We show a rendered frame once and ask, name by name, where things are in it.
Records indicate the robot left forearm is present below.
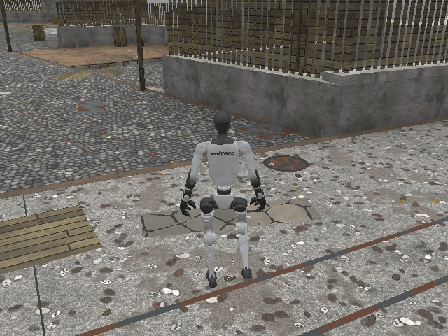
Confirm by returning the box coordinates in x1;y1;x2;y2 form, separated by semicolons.
182;170;196;202

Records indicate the robot left thigh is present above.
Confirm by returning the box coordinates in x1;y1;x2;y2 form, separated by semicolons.
200;195;216;246

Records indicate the humanoid robot head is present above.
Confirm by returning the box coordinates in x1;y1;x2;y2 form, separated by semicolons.
211;111;235;145

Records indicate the left robot hand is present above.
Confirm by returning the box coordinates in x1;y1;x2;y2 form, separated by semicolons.
180;199;196;217

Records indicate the right robot upper arm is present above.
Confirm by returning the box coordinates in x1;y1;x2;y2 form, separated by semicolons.
237;141;257;180

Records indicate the left robot upper arm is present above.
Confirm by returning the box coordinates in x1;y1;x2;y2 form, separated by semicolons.
189;141;208;181

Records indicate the right robot hand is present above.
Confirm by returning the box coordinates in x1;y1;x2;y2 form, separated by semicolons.
250;196;266;212

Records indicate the robot right forearm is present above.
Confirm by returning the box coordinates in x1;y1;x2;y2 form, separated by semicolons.
250;169;265;199

